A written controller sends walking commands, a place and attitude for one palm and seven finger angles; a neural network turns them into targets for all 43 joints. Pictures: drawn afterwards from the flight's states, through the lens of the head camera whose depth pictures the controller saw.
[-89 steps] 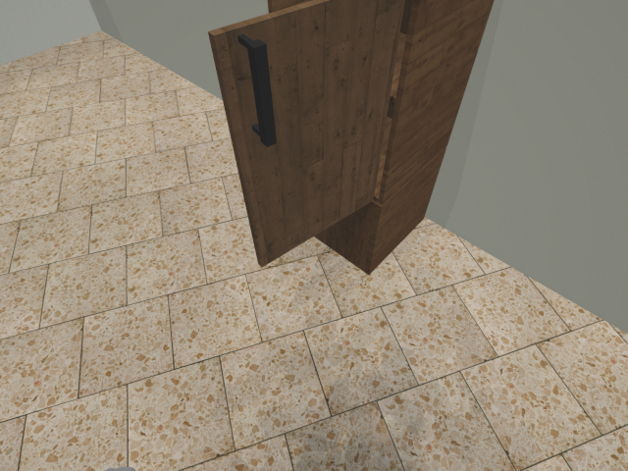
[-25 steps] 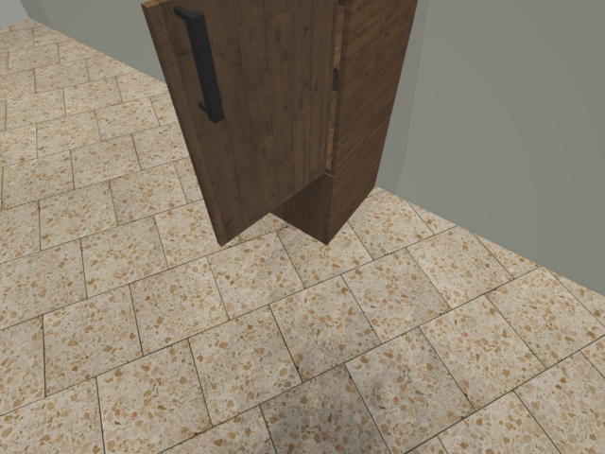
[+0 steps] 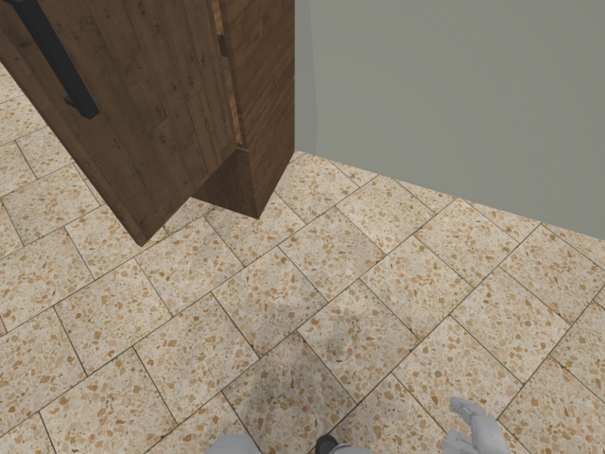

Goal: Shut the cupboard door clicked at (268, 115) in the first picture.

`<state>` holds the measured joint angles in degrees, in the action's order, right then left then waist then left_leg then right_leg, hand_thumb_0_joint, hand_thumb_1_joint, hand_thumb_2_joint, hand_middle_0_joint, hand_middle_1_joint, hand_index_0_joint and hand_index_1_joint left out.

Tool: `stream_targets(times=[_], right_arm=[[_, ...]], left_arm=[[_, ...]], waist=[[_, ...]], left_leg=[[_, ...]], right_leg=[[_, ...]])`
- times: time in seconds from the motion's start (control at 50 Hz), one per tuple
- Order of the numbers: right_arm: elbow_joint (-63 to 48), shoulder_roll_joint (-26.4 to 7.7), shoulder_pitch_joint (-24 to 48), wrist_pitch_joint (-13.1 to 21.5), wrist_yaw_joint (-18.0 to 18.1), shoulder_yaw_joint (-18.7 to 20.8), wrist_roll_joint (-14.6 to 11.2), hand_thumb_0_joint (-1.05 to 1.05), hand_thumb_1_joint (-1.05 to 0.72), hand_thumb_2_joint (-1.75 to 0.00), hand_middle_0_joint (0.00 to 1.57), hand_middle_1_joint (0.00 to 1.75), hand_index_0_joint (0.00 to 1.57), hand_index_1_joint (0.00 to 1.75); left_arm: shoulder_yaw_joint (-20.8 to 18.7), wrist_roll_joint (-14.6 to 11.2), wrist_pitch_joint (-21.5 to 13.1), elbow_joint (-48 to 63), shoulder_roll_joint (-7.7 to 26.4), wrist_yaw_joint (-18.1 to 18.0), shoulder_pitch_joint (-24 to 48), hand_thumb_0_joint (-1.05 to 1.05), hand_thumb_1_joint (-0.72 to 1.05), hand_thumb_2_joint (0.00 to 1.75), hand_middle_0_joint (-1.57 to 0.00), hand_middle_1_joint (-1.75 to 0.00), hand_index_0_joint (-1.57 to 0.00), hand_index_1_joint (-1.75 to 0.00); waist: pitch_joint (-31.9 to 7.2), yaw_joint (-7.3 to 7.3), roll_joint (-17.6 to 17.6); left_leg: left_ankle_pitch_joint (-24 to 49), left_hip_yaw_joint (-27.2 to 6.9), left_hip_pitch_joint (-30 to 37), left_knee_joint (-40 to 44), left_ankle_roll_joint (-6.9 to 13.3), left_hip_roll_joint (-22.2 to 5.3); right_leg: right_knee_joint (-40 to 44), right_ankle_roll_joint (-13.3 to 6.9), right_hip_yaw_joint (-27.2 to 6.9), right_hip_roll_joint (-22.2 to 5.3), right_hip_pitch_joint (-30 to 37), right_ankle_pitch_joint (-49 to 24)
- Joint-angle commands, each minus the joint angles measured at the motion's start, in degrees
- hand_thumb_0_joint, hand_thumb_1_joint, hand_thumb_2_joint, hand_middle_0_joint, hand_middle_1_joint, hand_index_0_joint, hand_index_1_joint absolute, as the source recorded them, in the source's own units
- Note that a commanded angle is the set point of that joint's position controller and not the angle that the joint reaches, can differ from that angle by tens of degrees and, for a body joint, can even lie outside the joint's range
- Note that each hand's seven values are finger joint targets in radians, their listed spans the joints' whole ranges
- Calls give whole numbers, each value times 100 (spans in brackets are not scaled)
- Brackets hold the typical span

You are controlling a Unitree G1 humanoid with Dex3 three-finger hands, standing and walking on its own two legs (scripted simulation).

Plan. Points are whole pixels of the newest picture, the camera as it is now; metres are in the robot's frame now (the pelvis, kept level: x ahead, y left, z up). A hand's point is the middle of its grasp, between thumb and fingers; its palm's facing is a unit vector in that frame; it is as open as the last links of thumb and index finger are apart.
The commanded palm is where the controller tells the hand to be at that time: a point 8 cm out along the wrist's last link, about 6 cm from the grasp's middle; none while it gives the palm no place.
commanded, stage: walk to a spot facing it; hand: left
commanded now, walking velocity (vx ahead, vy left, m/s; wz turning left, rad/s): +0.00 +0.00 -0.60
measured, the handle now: (51, 59) +0.56 +0.41 +0.15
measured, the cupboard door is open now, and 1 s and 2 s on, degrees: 80 80 80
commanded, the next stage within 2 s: turn to face it in 1.78 s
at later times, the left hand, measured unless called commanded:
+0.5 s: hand (190, 433) +0.14 +0.19 -0.18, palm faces -0.32 -0.92 -0.24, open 7.4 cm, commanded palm none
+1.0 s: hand (301, 349) +0.28 +0.03 -0.17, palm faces -0.60 -0.78 -0.20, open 7.4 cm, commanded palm none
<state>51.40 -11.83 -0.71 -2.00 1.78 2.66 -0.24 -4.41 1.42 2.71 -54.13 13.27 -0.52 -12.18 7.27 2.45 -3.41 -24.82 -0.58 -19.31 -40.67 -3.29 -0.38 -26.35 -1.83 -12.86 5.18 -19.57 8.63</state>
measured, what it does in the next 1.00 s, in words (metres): walks ahead, turning right: left foot, then right foot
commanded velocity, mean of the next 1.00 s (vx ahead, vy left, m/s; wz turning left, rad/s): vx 0.21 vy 0.00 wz -0.55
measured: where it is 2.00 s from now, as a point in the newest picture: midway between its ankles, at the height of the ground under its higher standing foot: (430, 369)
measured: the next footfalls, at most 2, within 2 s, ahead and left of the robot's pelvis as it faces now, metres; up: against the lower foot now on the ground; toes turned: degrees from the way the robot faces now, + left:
left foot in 0.06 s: +0.02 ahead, +0.16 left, +0.00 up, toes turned -3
right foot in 0.32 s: +0.02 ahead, -0.15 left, +0.00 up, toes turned -10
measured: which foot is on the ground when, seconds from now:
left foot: up 0.00-0.04, down 0.06-0.30, up 0.32-0.50, down 0.52-0.80, up 0.82-1.00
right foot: down 0.00-0.04, up 0.06-0.30, down 0.32-0.52, up 0.54-0.80, down 0.82-1.00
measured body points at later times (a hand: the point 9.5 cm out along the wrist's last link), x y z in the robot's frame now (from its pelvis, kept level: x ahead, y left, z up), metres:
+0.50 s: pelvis +0.00 +0.01 -0.01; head +0.06 +0.00 +0.43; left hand +0.16 +0.23 -0.16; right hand -0.01 -0.29 -0.14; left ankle +0.02 +0.14 -0.73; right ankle -0.02 -0.14 -0.74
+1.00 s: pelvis +0.09 -0.07 -0.01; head +0.13 -0.10 +0.44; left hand +0.31 +0.07 -0.15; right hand -0.03 -0.31 -0.15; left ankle +0.18 +0.04 -0.70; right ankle +0.02 -0.17 -0.74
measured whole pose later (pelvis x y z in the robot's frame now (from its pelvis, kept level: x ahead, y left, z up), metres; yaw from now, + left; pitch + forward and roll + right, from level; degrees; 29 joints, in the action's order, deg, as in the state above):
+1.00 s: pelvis +0.09 -0.07 -0.01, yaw -35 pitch +2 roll +0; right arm 53.2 -12.9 -13.4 0.1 -1.1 2.5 1.7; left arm -3.2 1.4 -0.5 -53.3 13.4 1.8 -8.9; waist 4.7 -2.9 -1.1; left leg -21.5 4.6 -27.0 -51.8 -4.3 -7.8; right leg -29.0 -0.9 -0.3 0.3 -15.6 15.2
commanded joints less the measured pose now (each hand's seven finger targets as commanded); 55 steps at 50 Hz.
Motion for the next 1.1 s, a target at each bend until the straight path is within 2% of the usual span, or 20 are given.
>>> stream_targets(times=[0.0, 0.02, 0.04, 0.08, 0.24, 0.28, 0.32, 0.46, 0.5, 0.52, 0.56, 0.62, 0.74, 0.76, 0.78, 0.8, 0.88, 1.02, 1.06, 1.08], right_arm=[[-75, -911, -987, 129, 140, 258, 3, 0, -90, -90, 20, 30, 20, 30], [-172, -1485, -989, 178, 166, 360, 120, 0, -90, -90, 20, 30, 20, 30], [-262, -1643, -980, 165, 193, 357, 165, 0, -90, -90, 20, 30, 20, 30], [-456, -1358, -570, 210, 156, 285, 251, 0, -90, -90, 20, 30, 20, 30], [-439, -1443, -773, 135, 59, 357, 193, 0, -90, -90, 20, 30, 20, 30], [-845, -721, -472, 130, -13, 213, 51, 0, -90, -90, 20, 30, 20, 30], [-832, -828, -605, 79, -6, 142, -10, 0, -90, -90, 20, 30, 20, 30], [-131, -815, -1937, 242, -58, 146, 111, 0, -90, -90, 20, 30, 20, 30], [-130, -1828, -2422, 369, 36, 342, 266, 0, -90, -90, 20, 30, 20, 30], [-182, -1862, -2280, 406, 60, 301, 262, 0, -90, -90, 20, 30, 20, 30], [-267, -1710, -1924, 485, -9, 296, 323, 0, -90, -90, 20, 30, 20, 30], [-119, -1336, -1828, 487, -20, 167, 304, 0, -90, -90, 20, 30, 20, 30], [16, -1424, -2033, 443, -81, 205, 258, 0, -90, -90, 20, 30, 20, 30], [-71, -1278, -1846, 450, -123, 168, 183, 0, -90, -90, 20, 30, 20, 30], [-443, -707, -1361, 462, -182, 38, 56, 0, -90, -90, 20, 30, 20, 30], [-633, -891, -862, 455, -144, 62, 79, 0, -90, -90, 20, 30, 20, 30], [-293, -797, -1216, 312, -209, 157, 171, 0, -90, -90, 20, 30, 20, 30], [118, -643, -2235, 504, -212, 153, 184, 0, -90, -90, 20, 30, 20, 30], [330, -1640, -3283, 608, -91, 364, 335, 0, -90, -90, 20, 30, 20, 30], [296, -1623, -3202, 562, -43, 348, 309, 0, -90, -90, 20, 30, 20, 30]], left_arm=[[-231, -48, -31, 497, 863, -42, 197, 0, 90, 90, -20, -30, -20, -30], [-166, -130, -18, 665, 578, 51, 210, 0, 90, 90, -20, -30, -20, -30], [-199, -66, -28, 776, 768, 88, 523, 0, 90, 90, -20, -30, -20, -30], [-243, -1, -41, 830, 712, 180, 475, 0, 90, 90, -20, -30, -20, -30], [-187, -40, -96, 651, 720, 299, -47, 0, 90, 90, -20, -30, -20, -30], [-402, 49, -193, 495, 1820, 123, -652, 0, 90, 90, -20, -30, -20, -30], [-383, -8, -139, 540, 1974, 36, -418, 0, 90, 90, -20, -30, -20, -30], [-194, -27, -104, 786, 1244, 132, 678, 0, 90, 90, -20, -30, -20, -30], [-55, -61, -88, 1174, 714, 232, 1063, 0, 90, 90, -20, -30, -20, -30], [-111, -21, -128, 1269, 880, 305, 1395, 0, 90, 90, -20, -30, -20, -30], [-145, 20, -197, 1136, 644, 432, 1444, 0, 90, 90, -20, -30, -20, -30], [-49, 11, -132, 1037, 422, 541, 1349, 0, 90, 90, -20, -30, -20, -30], [-54, -6, -242, 707, 497, 524, 695, 0, 90, 90, -20, -30, -20, -30], [-157, 13, -300, 415, 869, 460, -162, 0, 90, 90, -20, -30, -20, -30], [-372, 54, -376, 153, 1685, 328, -1144, 0, 90, 90, -20, -30, -20, -30], [-417, -82, -353, 69, 1824, 193, -1359, 0, 90, 90, -20, -30, -20, -30], [-189, 9, -402, 543, 1113, 110, 385, 0, 90, 90, -20, -30, -20, -30], [-173, -8, -464, 378, 942, 213, 479, 0, 90, 90, -20, -30, -20, -30], [-8, -80, -444, 588, 240, 272, 474, 0, 90, 90, -20, -30, -20, -30], [-49, -14, -487, 758, 410, 269, 940, 0, 90, 90, -20, -30, -20, -30]], waist=[[-1191, -451, 307], [-1064, -499, 2065], [-859, -551, 2010], [-768, -222, 943], [-1109, -11, 1235], [-1222, 297, -1717], [-946, 174, -1431], [-1166, -712, 96], [-813, -943, 2645], [-539, -867, 1568], [-441, -622, 640], [-233, -498, 1716], [-1033, -218, 1138], [-1350, 220, 403], [-1534, 675, -1748], [-1290, 783, -1303], [-376, -276, -827], [-887, -775, 174], [-1287, -1192, 2842], [-948, -1167, 1874]], left_leg=[[863, -471, 2095, 2102, 229, -545], [817, -2040, 2387, 2775, 764, -2084], [1603, -2382, 1643, 2790, 1316, -2853], [2903, -1480, 921, 2398, 1494, -2455], [3377, 306, 665, 473, 473, -1445], [-1176, 775, -1419, -1944, -132, -192], [-1380, -52, -1453, -2713, -23, -618], [512, 682, 1827, 1367, -41, -205], [-1785, -2806, 1963, 3235, 928, -2900], [-1485, -2864, 1547, 3375, 1334, -3163], [-191, -1825, 1089, 3039, 1245, -2536], [943, -119, 1110, 2761, 799, -1906], [1689, 1010, 871, 1262, 444, -1719], [1780, 1367, -100, 13, 221, -1401], [-622, 1726, -2143, -2067, -102, -548], [-1209, 542, -2671, -2926, -30, -634], [44, 125, -1361, -2241, -94, -1017], [1114, 912, 1647, 1165, -56, -377], [-736, -2423, 2799, 2802, 824, -2705], [-663, -2961, 2554, 3039, 1338, -3162]], right_leg=[[-178, -100, -973, -682, -624, -143], [-1448, 246, 107, 54, -1682, 1779], [-2797, 440, 776, -141, -1575, 2626], [-3703, 519, 883, -431, -1195, 2212], [-455, 269, 1801, -322, 1029, 464], [668, -750, -1618, -2633, 2159, -2848], [735, -1396, -1586, -2875, 1188, -1185], [-205, -343, -368, -1111, -877, 1895], [-3167, 292, 1193, -332, -2558, 2835], [-3662, 261, 763, -783, -2524, 2366], [-3741, 307, 1061, -899, -2117, 1786], [-2875, 355, 1543, -960, -1676, 1373], [-492, 121, 2245, -422, 937, 912], [-70, -137, 1737, -649, 2442, 990], [821, -843, -1211, -2480, 3661, 1206], [1170, -1281, -2027, -2975, 3158, 790], [1488, -901, -395, -2180, 293, 1672], [347, -505, 316, -1250, -601, 1884], [-3020, 117, 1594, -128, -2220, 2620], [-3887, 40, 991, -623, -2598, 2409]])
